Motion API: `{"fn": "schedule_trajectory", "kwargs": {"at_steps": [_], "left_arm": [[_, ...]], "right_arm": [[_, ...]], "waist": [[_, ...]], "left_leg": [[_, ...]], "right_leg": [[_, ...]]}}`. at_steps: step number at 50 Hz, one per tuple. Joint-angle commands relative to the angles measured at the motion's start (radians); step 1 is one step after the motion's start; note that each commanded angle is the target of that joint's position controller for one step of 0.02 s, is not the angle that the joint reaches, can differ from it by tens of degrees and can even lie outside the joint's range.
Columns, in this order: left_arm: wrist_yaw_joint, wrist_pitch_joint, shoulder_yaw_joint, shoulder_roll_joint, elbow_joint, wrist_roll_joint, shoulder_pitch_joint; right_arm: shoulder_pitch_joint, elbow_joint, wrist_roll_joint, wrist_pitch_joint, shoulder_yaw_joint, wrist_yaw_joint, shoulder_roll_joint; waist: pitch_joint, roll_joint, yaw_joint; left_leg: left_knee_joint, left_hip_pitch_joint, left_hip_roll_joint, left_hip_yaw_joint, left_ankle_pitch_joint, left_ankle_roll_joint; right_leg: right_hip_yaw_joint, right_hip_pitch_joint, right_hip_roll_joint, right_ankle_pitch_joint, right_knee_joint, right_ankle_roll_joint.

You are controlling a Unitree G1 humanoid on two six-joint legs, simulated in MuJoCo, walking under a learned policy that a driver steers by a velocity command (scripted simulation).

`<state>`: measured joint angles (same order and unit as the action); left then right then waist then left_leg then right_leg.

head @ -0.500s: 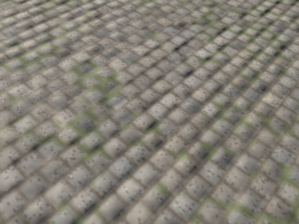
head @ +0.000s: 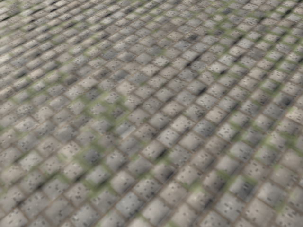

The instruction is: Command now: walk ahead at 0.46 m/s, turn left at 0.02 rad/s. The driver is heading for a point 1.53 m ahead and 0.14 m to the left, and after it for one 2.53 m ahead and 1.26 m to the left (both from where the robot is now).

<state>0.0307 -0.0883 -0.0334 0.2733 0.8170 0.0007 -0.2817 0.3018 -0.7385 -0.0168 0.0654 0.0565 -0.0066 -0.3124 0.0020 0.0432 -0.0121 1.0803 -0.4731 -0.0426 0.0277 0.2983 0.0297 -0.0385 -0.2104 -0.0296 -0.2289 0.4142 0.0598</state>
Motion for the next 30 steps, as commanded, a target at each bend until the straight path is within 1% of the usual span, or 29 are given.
{"fn": "schedule_trajectory", "kwargs": {"at_steps": [1,4,7,10,12,14,15,16,17,18,19,20,21,22,23,24,25,26,27,28,29,30], "left_arm": [[-0.008,-0.016,-0.030,0.140,-0.052,0.001,-0.006],[-0.018,-0.013,-0.032,0.154,-0.033,-0.005,-0.037],[-0.029,-0.003,-0.030,0.159,-0.017,-0.010,-0.074],[-0.035,0.007,-0.032,0.171,0.011,-0.016,-0.140],[-0.037,0.019,-0.035,0.175,0.027,-0.018,-0.165],[-0.041,0.029,-0.041,0.184,0.035,-0.021,-0.166],[-0.044,0.033,-0.045,0.196,0.034,-0.020,-0.157],[-0.047,0.038,-0.050,0.211,0.032,-0.017,-0.150],[-0.049,0.047,-0.050,0.213,0.027,-0.013,-0.131],[-0.052,0.049,-0.042,0.200,0.014,-0.006,-0.119],[-0.046,0.035,-0.009,0.092,-0.022,0.011,-0.215],[-0.035,0.014,0.007,0.059,0.003,-0.002,-0.251],[-0.026,-0.006,-0.024,0.172,-0.026,-0.033,-0.142],[-0.022,-0.017,-0.025,0.178,-0.058,-0.049,-0.050],[-0.024,-0.019,-0.023,0.158,-0.069,-0.039,-0.006],[-0.027,-0.011,-0.030,0.154,-0.063,-0.023,-0.010],[-0.026,0.000,-0.027,0.134,-0.054,-0.020,-0.042],[-0.028,0.010,-0.022,0.112,-0.045,-0.016,-0.067],[-0.030,0.020,-0.019,0.098,-0.045,-0.013,-0.071],[-0.033,0.026,-0.018,0.094,-0.056,-0.009,-0.047],[-0.037,0.028,-0.018,0.094,-0.072,-0.003,-0.006],[-0.038,0.026,-0.016,0.089,-0.085,0.003,0.029]], "right_arm": [[-0.050,0.082,0.009,0.013,0.021,-0.003,-0.067],[-0.121,0.110,0.014,0.010,0.013,0.001,-0.043],[-0.227,0.139,0.008,0.022,-0.003,-0.011,-0.006],[-0.327,0.167,0.001,0.031,-0.010,-0.031,0.004],[-0.369,0.183,-0.003,0.037,-0.010,-0.044,-0.001],[-0.375,0.191,-0.003,0.041,-0.005,-0.054,-0.018],[-0.348,0.185,-0.001,0.041,0.002,-0.055,-0.036],[-0.293,0.171,0.002,0.039,0.014,-0.052,-0.062],[-0.166,0.136,0.002,0.036,0.034,-0.044,-0.099],[-0.002,0.094,0.006,0.031,0.051,-0.030,-0.140],[0.131,0.072,0.033,0.026,0.074,-0.020,-0.241],[0.148,0.054,0.014,0.025,0.059,-0.023,-0.181],[0.083,0.058,0.004,0.021,0.039,-0.019,-0.121],[0.014,0.063,0.005,0.018,0.031,-0.015,-0.097],[-0.041,0.059,0.011,0.021,0.024,-0.019,-0.079],[-0.077,0.060,0.021,0.028,0.017,-0.021,-0.053],[-0.095,0.058,0.026,0.032,0.016,-0.023,-0.051],[-0.100,0.051,0.022,0.039,0.019,-0.025,-0.054],[-0.099,0.038,0.016,0.046,0.021,-0.026,-0.061],[-0.096,0.027,0.014,0.051,0.024,-0.025,-0.074],[-0.095,0.016,0.018,0.053,0.026,-0.021,-0.086],[-0.091,0.006,0.021,0.051,0.027,-0.016,-0.095]], "waist": [[0.031,-0.137,-0.007],[0.043,-0.104,-0.018],[0.063,-0.111,-0.051],[0.093,-0.099,-0.084],[0.106,-0.099,-0.083],[0.096,-0.110,-0.059],[0.068,-0.123,-0.034],[0.018,-0.145,0.000],[-0.069,-0.147,0.074],[-0.183,-0.134,0.151],[-0.364,0.063,0.129],[-0.476,0.199,0.117],[-0.303,0.115,0.130],[-0.166,0.056,0.107],[-0.067,-0.018,0.069],[-0.032,-0.010,0.034],[-0.024,0.016,0.007],[-0.023,0.022,-0.008],[-0.010,0.023,-0.020],[0.010,0.021,-0.021],[0.037,0.014,-0.018],[0.047,0.009,-0.013]], "left_leg": [[-0.021,-0.259,-0.075,0.030,-0.121,-0.020],[-0.163,-0.283,-0.070,0.008,-0.220,-0.050],[-0.376,-0.209,-0.043,-0.028,-0.362,-0.052],[-0.505,-0.186,-0.018,-0.044,-0.420,-0.039],[-0.553,-0.198,-0.007,-0.037,-0.397,-0.020],[-0.584,-0.183,0.006,-0.035,-0.334,0.011],[-0.590,-0.130,0.026,-0.046,-0.293,0.029],[-0.581,-0.043,0.056,-0.065,-0.247,0.048],[-0.601,0.129,0.084,-0.091,-0.252,0.079],[-0.581,0.416,0.029,-0.041,-0.295,0.122],[-0.542,0.854,-0.244,0.352,-0.244,0.257],[-0.705,0.966,-0.366,0.722,-0.102,0.352],[-0.754,0.838,-0.323,0.617,-0.014,0.295],[-0.783,0.675,-0.282,0.463,-0.045,0.257],[-0.826,0.517,-0.237,0.363,-0.134,0.236],[-0.859,0.422,-0.197,0.292,-0.201,0.220],[-0.893,0.357,-0.179,0.258,-0.224,0.221],[-0.920,0.318,-0.172,0.232,-0.252,0.232],[-0.939,0.281,-0.169,0.198,-0.282,0.239],[-0.957,0.257,-0.166,0.169,-0.298,0.242],[-0.961,0.241,-0.161,0.136,-0.395,0.243],[-0.950,0.234,-0.145,0.091,-0.510,0.234]], "right_leg": [[0.286,0.161,0.247,0.102,-0.270,0.146],[0.192,0.165,0.226,0.314,-0.280,0.145],[0.113,0.138,0.188,0.347,-0.295,0.119],[0.109,0.184,0.215,0.331,-0.295,0.121],[0.114,0.251,0.248,0.370,-0.269,0.123],[0.116,0.319,0.276,0.478,-0.218,0.113],[0.112,0.344,0.279,0.611,-0.171,0.103],[0.108,0.363,0.276,0.788,-0.093,0.095],[0.082,0.347,0.249,0.926,0.061,0.077],[0.064,0.201,0.214,0.847,0.274,0.049],[0.031,-0.184,0.083,0.388,0.666,-0.007],[0.138,-0.390,-0.044,-0.325,0.895,-0.032],[0.184,-0.496,0.025,-0.305,0.955,-0.020],[0.149,-0.507,0.077,-0.221,0.919,-0.012],[0.123,-0.486,0.117,-0.150,0.843,-0.017],[0.124,-0.434,0.150,-0.100,0.782,-0.024],[0.125,-0.381,0.163,-0.071,0.761,-0.036],[0.118,-0.355,0.169,-0.058,0.738,-0.048],[0.110,-0.350,0.176,-0.051,0.709,-0.061],[0.105,-0.369,0.182,-0.023,0.668,-0.074],[0.097,-0.388,0.180,0.015,0.610,-0.090],[0.088,-0.387,0.175,0.069,0.536,-0.100]]}}
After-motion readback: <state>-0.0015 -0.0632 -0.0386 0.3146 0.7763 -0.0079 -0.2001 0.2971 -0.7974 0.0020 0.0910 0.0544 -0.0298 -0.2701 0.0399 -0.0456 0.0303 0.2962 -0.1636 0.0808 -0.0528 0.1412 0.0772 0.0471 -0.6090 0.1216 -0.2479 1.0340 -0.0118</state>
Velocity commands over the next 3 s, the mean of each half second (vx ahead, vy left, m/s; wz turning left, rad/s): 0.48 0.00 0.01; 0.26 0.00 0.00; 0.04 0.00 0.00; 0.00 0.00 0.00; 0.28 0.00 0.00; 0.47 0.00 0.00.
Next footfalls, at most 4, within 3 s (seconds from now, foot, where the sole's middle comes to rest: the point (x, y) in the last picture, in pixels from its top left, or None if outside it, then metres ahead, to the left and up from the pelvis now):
0.36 left None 0.39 0.12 -0.78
0.82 right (193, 199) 0.63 -0.11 -0.78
1.12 left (139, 216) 0.55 0.14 -0.78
2.74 left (143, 134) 1.00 0.13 -0.78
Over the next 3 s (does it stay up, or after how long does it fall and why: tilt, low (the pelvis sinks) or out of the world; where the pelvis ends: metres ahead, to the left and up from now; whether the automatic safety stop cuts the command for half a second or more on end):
stays up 0.95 0.06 0.00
